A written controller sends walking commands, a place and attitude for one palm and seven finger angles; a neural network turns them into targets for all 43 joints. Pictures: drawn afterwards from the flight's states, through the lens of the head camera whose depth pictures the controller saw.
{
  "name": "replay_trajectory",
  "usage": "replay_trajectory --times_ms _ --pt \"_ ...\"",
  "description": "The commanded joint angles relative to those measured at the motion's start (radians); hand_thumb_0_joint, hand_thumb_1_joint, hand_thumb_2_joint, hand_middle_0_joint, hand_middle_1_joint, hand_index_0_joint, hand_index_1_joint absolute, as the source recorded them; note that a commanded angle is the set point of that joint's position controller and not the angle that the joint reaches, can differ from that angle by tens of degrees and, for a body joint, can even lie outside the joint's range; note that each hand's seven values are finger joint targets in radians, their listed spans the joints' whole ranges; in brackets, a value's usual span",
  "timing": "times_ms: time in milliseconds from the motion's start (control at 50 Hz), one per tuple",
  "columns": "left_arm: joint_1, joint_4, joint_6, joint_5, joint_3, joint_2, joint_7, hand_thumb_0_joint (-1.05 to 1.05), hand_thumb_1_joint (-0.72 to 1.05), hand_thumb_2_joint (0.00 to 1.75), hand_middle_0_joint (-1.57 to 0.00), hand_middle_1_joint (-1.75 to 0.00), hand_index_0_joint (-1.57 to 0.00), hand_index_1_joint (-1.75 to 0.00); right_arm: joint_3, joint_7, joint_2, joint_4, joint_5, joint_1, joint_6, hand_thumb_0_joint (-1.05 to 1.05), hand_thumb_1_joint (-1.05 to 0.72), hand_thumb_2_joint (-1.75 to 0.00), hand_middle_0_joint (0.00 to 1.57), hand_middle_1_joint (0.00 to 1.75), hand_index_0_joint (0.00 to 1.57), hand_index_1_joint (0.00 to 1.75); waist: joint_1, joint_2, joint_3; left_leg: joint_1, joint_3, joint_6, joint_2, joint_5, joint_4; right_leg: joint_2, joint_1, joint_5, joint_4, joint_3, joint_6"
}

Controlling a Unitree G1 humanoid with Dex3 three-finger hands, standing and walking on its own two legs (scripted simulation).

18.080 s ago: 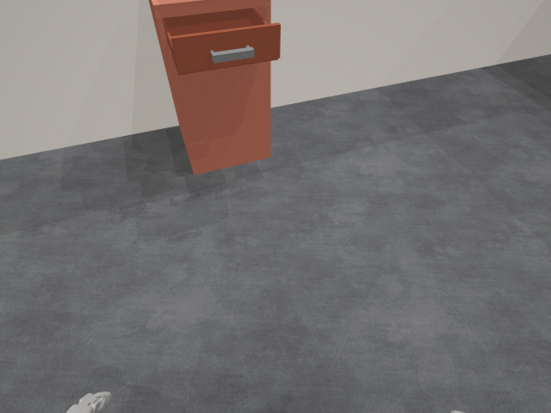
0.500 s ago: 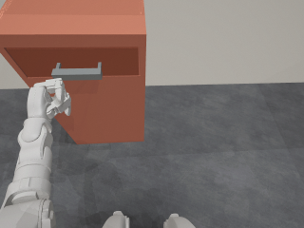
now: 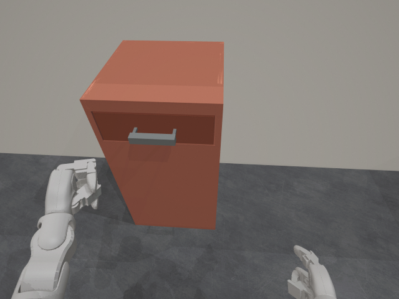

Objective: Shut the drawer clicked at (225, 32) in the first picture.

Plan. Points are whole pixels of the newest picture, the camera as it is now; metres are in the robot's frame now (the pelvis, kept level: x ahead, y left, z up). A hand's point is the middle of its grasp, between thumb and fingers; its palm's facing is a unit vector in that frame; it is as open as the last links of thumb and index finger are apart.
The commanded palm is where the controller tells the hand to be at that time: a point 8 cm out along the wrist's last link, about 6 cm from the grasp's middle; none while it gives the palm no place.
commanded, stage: draw the hand back to the body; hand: left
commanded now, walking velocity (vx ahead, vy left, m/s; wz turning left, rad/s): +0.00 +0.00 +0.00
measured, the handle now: (153, 134) +0.60 +0.20 -0.05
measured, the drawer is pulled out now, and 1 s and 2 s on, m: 0.00 0.00 0.00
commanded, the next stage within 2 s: step back with the hand held close in 0.58 s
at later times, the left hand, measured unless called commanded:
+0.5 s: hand (32, 226) +0.17 +0.24 +0.18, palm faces +0.41 -0.82 -0.40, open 3.3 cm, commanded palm +0.13 +0.28 +0.19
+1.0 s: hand (49, 219) +0.19 +0.24 +0.16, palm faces +0.28 -0.83 -0.48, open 3.2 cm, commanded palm +0.13 +0.29 +0.19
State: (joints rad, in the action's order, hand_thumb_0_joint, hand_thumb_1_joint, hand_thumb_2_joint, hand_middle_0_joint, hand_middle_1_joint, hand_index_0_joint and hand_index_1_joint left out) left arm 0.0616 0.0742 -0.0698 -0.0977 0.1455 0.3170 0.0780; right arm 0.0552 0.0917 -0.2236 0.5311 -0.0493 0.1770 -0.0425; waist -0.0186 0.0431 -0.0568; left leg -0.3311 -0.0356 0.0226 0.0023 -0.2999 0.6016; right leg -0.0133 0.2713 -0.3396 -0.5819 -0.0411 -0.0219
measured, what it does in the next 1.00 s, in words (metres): stands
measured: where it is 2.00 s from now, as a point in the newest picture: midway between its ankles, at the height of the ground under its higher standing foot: outside the picture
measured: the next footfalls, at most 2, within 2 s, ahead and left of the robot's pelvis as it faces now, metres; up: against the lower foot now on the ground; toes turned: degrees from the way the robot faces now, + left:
right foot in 1.80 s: -0.24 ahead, -0.08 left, +0.00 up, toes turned +0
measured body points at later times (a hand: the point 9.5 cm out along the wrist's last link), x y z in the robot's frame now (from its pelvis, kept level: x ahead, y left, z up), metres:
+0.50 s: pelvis +0.00 +0.00 +0.01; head -0.03 -0.03 +0.46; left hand +0.14 +0.28 +0.20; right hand +0.20 -0.22 -0.07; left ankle +0.01 +0.10 -0.73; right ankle -0.02 -0.10 -0.73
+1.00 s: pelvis +0.00 +0.01 +0.01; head +0.02 -0.01 +0.46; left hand +0.17 +0.28 +0.18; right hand +0.17 -0.24 -0.08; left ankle +0.01 +0.10 -0.73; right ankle -0.02 -0.10 -0.73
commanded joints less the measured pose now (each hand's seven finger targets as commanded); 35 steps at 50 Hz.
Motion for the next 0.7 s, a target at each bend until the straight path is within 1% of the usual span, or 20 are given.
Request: replay_trajectory --times_ms 0,20,100,160,180,200,220,240,260,280,300,320,380,440,500,520,540,580,620,680 --pt "-0.105 -0.314 -0.042 0.005 0.077 0.160 0.021 0.00 0.90 0.90 -1.40 -1.60 -1.40 -1.60 -0.041 0.007 -0.122 -0.129 0.012 -0.111 0.069 0.00 -0.90 -0.90 0.20 0.30 0.20 0.30 -0.001 0.001 -0.085 0.193 0.048 0.011 0.018 0.156 -0.155 0.001 -0.044 0.201 0.179 0.032 -0.005" --pt "-0.071 -0.343 -0.041 0.004 0.070 0.144 0.022 0.00 0.90 0.90 -1.40 -1.60 -1.40 -1.60 -0.037 0.005 -0.115 -0.128 0.014 -0.113 0.073 0.00 -0.90 -0.90 0.20 0.30 0.20 0.30 -0.001 0.012 -0.075 0.200 0.049 0.009 0.019 0.156 -0.170 0.005 -0.066 0.198 0.184 0.030 -0.006" --pt "0.045 -0.467 -0.047 0.005 0.138 0.190 0.025 0.00 0.90 0.90 -1.40 -1.60 -1.40 -1.60 -0.038 -0.002 -0.114 -0.121 0.026 -0.126 0.095 0.00 -0.90 -0.90 0.20 0.30 0.20 0.30 -0.019 -0.009 -0.058 0.230 0.048 0.008 0.018 0.200 -0.202 0.004 -0.113 0.235 0.225 0.027 -0.005" --pt "0.125 -0.566 -0.055 0.005 0.165 0.188 0.029 0.00 0.90 0.90 -1.40 -1.60 -1.40 -1.60 -0.040 -0.007 -0.103 -0.120 0.031 -0.133 0.111 0.00 -0.90 -0.90 0.20 0.30 0.20 0.30 -0.025 0.013 -0.044 0.248 0.040 0.009 0.017 0.224 -0.211 0.009 -0.138 0.257 0.237 0.029 -0.005" --pt "0.145 -0.609 -0.059 0.007 0.181 0.200 0.032 0.00 0.90 0.90 -1.40 -1.60 -1.40 -1.60 -0.042 -0.009 -0.103 -0.119 0.033 -0.132 0.118 0.00 -0.90 -0.90 0.20 0.30 0.20 0.30 -0.028 0.022 -0.062 0.258 0.040 0.008 0.014 0.237 -0.211 0.010 -0.150 0.270 0.240 0.029 -0.005" --pt "0.177 -0.620 -0.062 0.009 0.194 0.208 0.031 0.00 0.90 0.90 -1.40 -1.60 -1.40 -1.60 -0.043 -0.011 -0.105 -0.112 0.036 -0.135 0.126 0.00 -0.90 -0.90 0.20 0.30 0.20 0.30 -0.030 0.021 -0.030 0.255 0.040 0.006 0.012 0.226 -0.215 0.004 -0.137 0.252 0.264 0.031 -0.005" --pt "0.211 -0.634 -0.063 0.006 0.180 0.182 0.031 0.00 0.90 0.90 -1.40 -1.60 -1.40 -1.60 -0.043 -0.014 -0.098 -0.113 0.035 -0.134 0.130 0.00 -0.90 -0.90 0.20 0.30 0.20 0.30 -0.027 0.039 -0.009 0.251 0.041 0.004 0.016 0.215 -0.222 0.009 -0.138 0.237 0.260 0.030 -0.004" --pt "0.230 -0.669 -0.067 0.007 0.196 0.193 0.033 0.00 0.90 0.90 -1.40 -1.60 -1.40 -1.60 -0.045 -0.015 -0.100 -0.114 0.037 -0.131 0.137 0.00 -0.90 -0.90 0.20 0.30 0.20 0.30 -0.031 0.037 -0.017 0.254 0.044 0.004 0.013 0.215 -0.224 0.008 -0.145 0.239 0.263 0.029 -0.004" --pt "0.267 -0.679 -0.069 0.009 0.191 0.178 0.033 0.00 0.90 0.90 -1.40 -1.60 -1.40 -1.60 -0.046 -0.016 -0.098 -0.110 0.037 -0.131 0.143 0.00 -0.90 -0.90 0.20 0.30 0.20 0.30 -0.030 0.033 0.000 0.259 0.043 0.004 0.015 0.226 -0.222 0.006 -0.138 0.245 0.266 0.027 -0.004" --pt "0.287 -0.707 -0.072 0.010 0.197 0.180 0.033 0.00 0.90 0.90 -1.40 -1.60 -1.40 -1.60 -0.050 -0.018 -0.099 -0.112 0.037 -0.130 0.149 0.00 -0.90 -0.90 0.20 0.30 0.20 0.30 -0.032 0.046 -0.008 0.267 0.040 0.003 0.015 0.221 -0.223 0.007 -0.140 0.238 0.269 0.028 -0.002" --pt "0.322 -0.714 -0.074 0.011 0.212 0.191 0.033 0.00 0.90 0.90 -1.40 -1.60 -1.40 -1.60 -0.052 -0.018 -0.102 -0.110 0.039 -0.131 0.159 0.00 -0.90 -0.90 0.20 0.30 0.20 0.30 -0.036 0.037 0.019 0.266 0.039 0.002 0.014 0.212 -0.223 0.000 -0.124 0.227 0.290 0.030 -0.003" --pt "0.341 -0.737 -0.081 0.009 0.213 0.184 0.033 0.00 0.90 0.90 -1.40 -1.60 -1.40 -1.60 -0.052 -0.019 -0.101 -0.110 0.039 -0.124 0.164 0.00 -0.90 -0.90 0.20 0.30 0.20 0.30 -0.033 0.034 0.008 0.264 0.044 0.001 0.016 0.207 -0.228 0.004 -0.141 0.223 0.278 0.027 -0.003" --pt "0.423 -0.783 -0.094 0.009 0.258 0.203 0.037 0.00 0.90 0.90 -1.40 -1.60 -1.40 -1.60 -0.060 -0.018 -0.099 -0.112 0.038 -0.123 0.177 0.00 -0.90 -0.90 0.20 0.30 0.20 0.30 -0.045 -0.002 0.005 0.265 0.039 0.003 0.017 0.212 -0.219 0.002 -0.142 0.229 0.282 0.030 -0.001" --pt "0.416 -0.696 -0.085 0.013 0.216 0.149 0.033 0.00 0.90 0.90 -1.40 -1.60 -1.40 -1.60 -0.063 -0.016 -0.104 -0.095 0.039 -0.113 0.176 0.00 -0.90 -0.90 0.20 0.30 0.20 0.30 -0.028 -0.036 0.090 0.243 0.039 0.005 0.020 0.165 -0.230 0.003 -0.100 0.174 0.300 0.031 0.004" --pt "0.367 -0.687 -0.089 0.021 0.213 0.151 0.039 0.00 0.90 0.90 -1.40 -1.60 -1.40 -1.60 -0.067 -0.010 -0.111 -0.087 0.040 -0.107 0.180 0.00 -0.90 -0.90 0.20 0.30 0.20 0.30 -0.024 -0.023 0.097 0.253 0.042 0.007 0.017 0.143 -0.232 0.004 -0.087 0.144 0.311 0.033 0.004" --pt "0.351 -0.699 -0.092 0.023 0.214 0.157 0.042 0.00 0.90 0.90 -1.40 -1.60 -1.40 -1.60 -0.067 -0.008 -0.109 -0.089 0.039 -0.108 0.181 0.00 -0.90 -0.90 0.20 0.30 0.20 0.30 -0.025 0.000 0.075 0.264 0.041 0.009 0.017 0.140 -0.231 0.010 -0.093 0.141 0.302 0.037 0.004" --pt "0.347 -0.710 -0.096 0.025 0.223 0.165 0.046 0.00 0.90 0.90 -1.40 -1.60 -1.40 -1.60 -0.066 -0.006 -0.106 -0.089 0.042 -0.108 0.185 0.00 -0.90 -0.90 0.20 0.30 0.20 0.30 -0.031 -0.010 0.058 0.262 0.044 0.009 0.016 0.143 -0.232 0.010 -0.107 0.143 0.293 0.033 0.003" --pt "0.339 -0.750 -0.101 0.027 0.229 0.179 0.050 0.00 0.90 0.90 -1.40 -1.60 -1.40 -1.60 -0.066 -0.006 -0.106 -0.093 0.043 -0.113 0.194 0.00 -0.90 -0.90 0.20 0.30 0.20 0.30 -0.039 0.021 0.009 0.279 0.045 0.009 0.014 0.174 -0.225 0.014 -0.135 0.176 0.281 0.038 0.000" --pt "0.361 -0.750 -0.100 0.026 0.241 0.188 0.055 0.00 0.90 0.90 -1.40 -1.60 -1.40 -1.60 -0.062 -0.003 -0.100 -0.090 0.047 -0.115 0.204 0.00 -0.90 -0.90 0.20 0.30 0.20 0.30 -0.047 0.017 -0.001 0.278 0.046 0.008 0.014 0.192 -0.223 0.017 -0.151 0.200 0.278 0.039 -0.001" --pt "0.362 -0.763 -0.099 0.025 0.235 0.182 0.054 0.00 0.90 0.90 -1.40 -1.60 -1.40 -1.60 -0.059 -0.007 -0.097 -0.090 0.045 -0.122 0.209 0.00 -0.90 -0.90 0.20 0.30 0.20 0.30 -0.046 0.021 0.028 0.269 0.044 0.004 0.013 0.209 -0.218 0.014 -0.143 0.219 0.279 0.040 -0.003"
